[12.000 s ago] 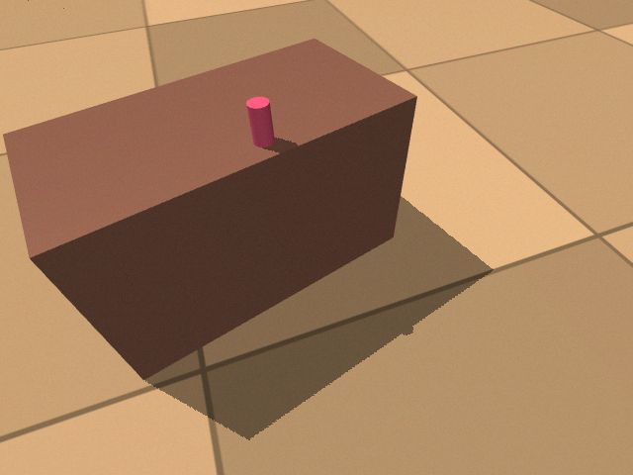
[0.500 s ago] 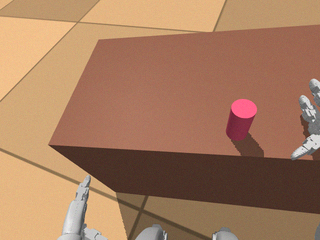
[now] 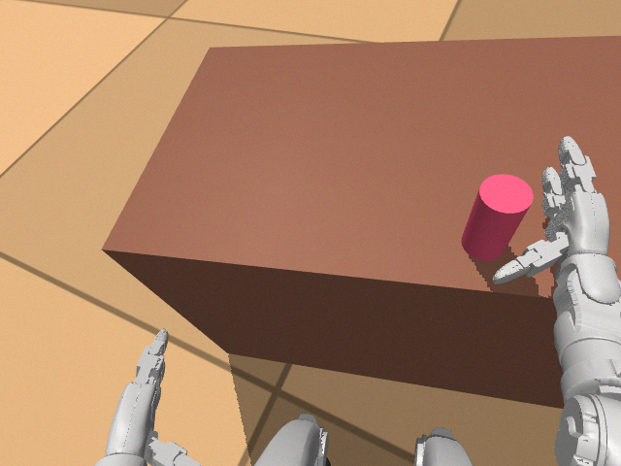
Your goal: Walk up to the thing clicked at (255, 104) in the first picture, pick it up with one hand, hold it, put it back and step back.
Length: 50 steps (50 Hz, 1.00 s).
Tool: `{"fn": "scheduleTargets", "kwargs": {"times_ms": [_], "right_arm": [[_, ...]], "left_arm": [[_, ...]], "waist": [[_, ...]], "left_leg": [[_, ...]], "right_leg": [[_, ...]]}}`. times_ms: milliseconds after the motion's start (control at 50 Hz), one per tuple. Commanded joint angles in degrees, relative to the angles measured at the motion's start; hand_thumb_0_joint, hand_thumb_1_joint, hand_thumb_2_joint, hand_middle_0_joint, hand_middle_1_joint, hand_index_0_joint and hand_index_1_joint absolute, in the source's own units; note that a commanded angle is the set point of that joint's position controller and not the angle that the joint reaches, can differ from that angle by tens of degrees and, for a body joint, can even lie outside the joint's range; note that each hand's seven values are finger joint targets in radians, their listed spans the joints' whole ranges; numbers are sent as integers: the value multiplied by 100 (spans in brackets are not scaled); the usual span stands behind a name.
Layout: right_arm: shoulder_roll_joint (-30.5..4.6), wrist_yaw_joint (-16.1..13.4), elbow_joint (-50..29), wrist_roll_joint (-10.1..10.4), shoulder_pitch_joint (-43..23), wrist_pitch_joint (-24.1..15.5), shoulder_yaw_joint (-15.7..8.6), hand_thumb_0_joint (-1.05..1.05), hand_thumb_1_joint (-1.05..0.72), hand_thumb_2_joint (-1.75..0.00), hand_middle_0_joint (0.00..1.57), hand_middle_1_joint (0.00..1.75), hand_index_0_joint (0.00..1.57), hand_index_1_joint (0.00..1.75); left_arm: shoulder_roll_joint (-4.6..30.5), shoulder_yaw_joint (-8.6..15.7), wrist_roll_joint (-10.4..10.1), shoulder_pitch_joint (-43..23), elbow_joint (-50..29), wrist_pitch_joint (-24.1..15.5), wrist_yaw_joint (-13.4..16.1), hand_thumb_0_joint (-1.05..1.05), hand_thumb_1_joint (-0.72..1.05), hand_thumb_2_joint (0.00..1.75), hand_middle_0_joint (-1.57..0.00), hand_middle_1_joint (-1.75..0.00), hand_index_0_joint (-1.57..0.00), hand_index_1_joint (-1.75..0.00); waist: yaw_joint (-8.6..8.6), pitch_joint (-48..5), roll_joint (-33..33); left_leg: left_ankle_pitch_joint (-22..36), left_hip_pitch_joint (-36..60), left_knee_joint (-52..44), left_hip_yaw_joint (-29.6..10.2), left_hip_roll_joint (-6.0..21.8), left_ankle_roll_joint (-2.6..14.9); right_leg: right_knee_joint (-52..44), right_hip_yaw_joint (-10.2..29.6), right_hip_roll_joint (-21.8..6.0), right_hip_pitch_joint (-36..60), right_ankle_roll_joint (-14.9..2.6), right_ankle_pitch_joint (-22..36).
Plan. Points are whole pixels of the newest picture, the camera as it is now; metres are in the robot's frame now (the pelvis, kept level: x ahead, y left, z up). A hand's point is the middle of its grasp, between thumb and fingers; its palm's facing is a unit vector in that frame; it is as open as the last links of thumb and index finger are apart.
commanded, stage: close in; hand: right
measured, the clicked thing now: (493, 220) +0.45 -0.15 +0.02
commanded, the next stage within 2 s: rest palm in 0.12 s
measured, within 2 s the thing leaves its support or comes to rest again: leaves its support in 1.16 s
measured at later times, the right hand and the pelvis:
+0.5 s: hand (489, 216) +0.45 -0.14 +0.03, palm faces +0.04 +1.00 +0.03, open 17.0 cm; pelvis +0.00 +0.01 +0.00, yaw +0 degrees
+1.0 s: hand (501, 202) +0.47 -0.15 +0.03, palm faces +0.04 +1.00 +0.02, open 9.7 cm; pelvis +0.01 +0.00 +0.00, yaw +0 degrees
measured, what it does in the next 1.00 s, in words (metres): stands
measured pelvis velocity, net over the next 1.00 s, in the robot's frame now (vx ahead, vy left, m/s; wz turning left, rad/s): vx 0.01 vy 0.00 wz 0.00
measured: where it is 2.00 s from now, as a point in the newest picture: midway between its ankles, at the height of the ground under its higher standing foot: outside the picture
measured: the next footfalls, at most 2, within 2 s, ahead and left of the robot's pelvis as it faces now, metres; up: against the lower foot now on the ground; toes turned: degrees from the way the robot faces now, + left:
none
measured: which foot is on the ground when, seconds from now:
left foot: down 0.00-1.00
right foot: down 0.00-1.00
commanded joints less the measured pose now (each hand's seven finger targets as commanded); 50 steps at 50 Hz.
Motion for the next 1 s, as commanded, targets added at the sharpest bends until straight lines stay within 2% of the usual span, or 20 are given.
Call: {"fn": "scheduleTargets", "kwargs": {"times_ms": [0,20,100,140,220,260,320,400,500,540,620,640,720,740,840,880,900,920,960,980], "right_arm": [[-930,-117,-1491,38,-2177,-387,-45,0,61,-3,4,5,4,5],[-1051,-165,-1778,17,-2396,-428,-72,0,61,-3,3,5,4,5],[-640,-250,-1462,-19,-2010,-371,117,0,61,-4,3,5,3,6],[-776,-341,-1906,-47,-2279,-417,94,0,61,-4,3,6,3,6],[-421,-454,-1744,-86,-1844,-354,228,0,61,0,7,4,7,4],[-605,-519,-1989,-138,-2089,-392,189,0,61,0,9,3,9,3],[-167,-589,-1462,-137,-1688,-320,388,0,61,0,12,6,12,6],[-659,-755,-1713,-208,-2108,-414,100,0,61,-5,44,24,44,24],[-691,-801,-1416,-283,-2486,-473,72,0,61,-11,63,37,63,37],[-455,-753,-1677,-307,-2794,-480,340,0,60,-17,69,44,69,44],[-1048,-787,-1452,-297,-2650,-340,-80,0,56,-24,83,55,83,55],[-847,-767,-1198,-309,-2692,-312,59,0,56,-25,85,56,85,56],[-456,-626,-645,-249,-2228,-224,240,0,45,-37,95,67,95,68],[-891,-647,-1135,-243,-2593,-271,22,0,42,-40,98,71,98,71],[-541,-556,-699,-206,-2412,-249,184,0,25,-58,110,87,110,87],[-1078,-595,-1353,-218,-2817,-352,-122,0,16,-69,116,96,116,96],[-808,-573,-1121,-236,-2613,-328,115,0,11,-73,118,100,118,100],[-1059,-592,-1382,-209,-2668,-351,-83,0,4,-77,122,104,122,104],[-603,-561,-1080,-198,-2261,-273,186,0,-7,-91,126,115,127,115],[-636,-558,-1313,-152,-2402,-278,141,0,-11,-95,128,118,129,118]], "left_arm": [[857,616,-56,140,-1112,-310,51,0,-54,4,-4,-5,-5,-5],[942,693,-42,74,-1247,-310,69,0,-54,4,-4,-5,-5,-4],[710,502,-25,327,-971,-230,16,0,-54,5,-4,-5,-4,-5],[956,745,-28,56,-1256,-216,57,0,-54,5,-4,-5,-4,-5],[659,506,-26,156,-984,-131,-25,0,-61,10,-4,-3,-2,-6],[937,709,-21,-53,-1329,-91,5,0,-61,10,-4,-3,-2,-6],[914,720,-29,298,-1246,7,6,0,-61,10,-4,-4,-2,-6],[784,659,-20,331,-1154,58,-28,0,-56,6,-4,-5,-3,-5],[750,612,20,254,-1280,84,-55,0,-55,6,-3,-4,-3,-5],[830,713,18,14,-1589,44,-55,0,-54,6,-3,-4,-3,-4],[1077,874,-23,-32,-1526,87,-23,0,-54,6,-3,-4,-3,-4],[1009,827,2,34,-1440,91,-23,0,-55,6,-3,-4,-3,-4],[804,598,-8,172,-1131,100,-45,0,-55,6,-3,-4,-3,-4],[1001,750,-24,-20,-1305,89,-19,0,-55,6,-3,-4,-3,-4],[744,502,-20,159,-1123,91,-61,0,-54,5,-3,-5,-4,-4],[1044,781,-29,28,-1431,75,-15,0,-54,5,-4,-5,-4,-4],[970,721,-23,74,-1322,73,-19,0,-54,5,-4,-5,-4,-4],[1079,816,-21,346,-1259,116,-11,0,-53,5,-4,-5,-4,-4],[825,609,-48,313,-1297,114,-44,0,-53,4,-4,-5,-4,-4],[983,790,-51,391,-1166,129,-17,0,-52,4,-4,-5,-4,-4]], "waist": [[-40,-2245,-622],[-20,-2611,-721],[-71,-2279,-689],[-45,-2760,-766],[-177,-2524,-746],[-66,-2948,-687],[107,-2326,-395],[22,-2143,-524],[120,-2261,-617],[183,-2682,-819],[25,-2675,-720],[98,-2652,-710],[74,-2360,-619],[-5,-2572,-679],[93,-2272,-504],[116,-2697,-571],[144,-2657,-657],[113,-2647,-633],[84,-2421,-678],[122,-2433,-735]], "left_leg": [[1031,685,-821,-96,-174,175],[1187,805,-796,-109,-165,173],[1552,847,-716,-102,-159,142],[1637,887,-690,-113,-151,149],[1871,915,-592,-100,-146,135],[2026,1074,-583,-69,-162,127],[1722,1017,-774,-104,-167,99],[1537,940,-801,-236,-120,87],[1489,821,-694,-143,-151,131],[1432,830,-694,-146,-144,139],[1511,908,-709,-95,-171,141],[1503,885,-697,-48,-189,142],[1575,762,-660,-10,-199,143],[1645,881,-673,-39,-196,142],[1795,975,-714,-131,-175,94],[1680,994,-738,-146,-177,111],[1675,972,-725,-118,-182,114],[1622,944,-745,-80,-203,133],[1692,930,-736,-28,-212,143],[1659,820,-732,-8,-215,156]], "right_leg": [[-882,220,261,1725,-71,836],[-825,212,251,1927,-70,990],[-722,158,308,1704,-75,1314],[-677,180,272,1984,-74,1436],[-646,147,289,1777,-73,1666],[-638,186,267,2053,-78,1850],[-696,175,270,1749,-105,1383],[-652,117,297,1528,-111,1192],[-671,158,285,1609,-104,1174],[-684,189,271,1890,-82,1142],[-731,197,274,1853,-66,1283],[-737,205,264,1911,-57,1301],[-746,214,266,1767,-60,1428],[-749,212,273,1791,-63,1480],[-647,142,299,1493,-123,1442],[-673,188,280,1720,-120,1375],[-700,164,279,1827,-108,1398],[-756,173,285,1881,-96,1367],[-821,164,299,1963,-62,1514],[-862,202,289,2031,-52,1533]]}}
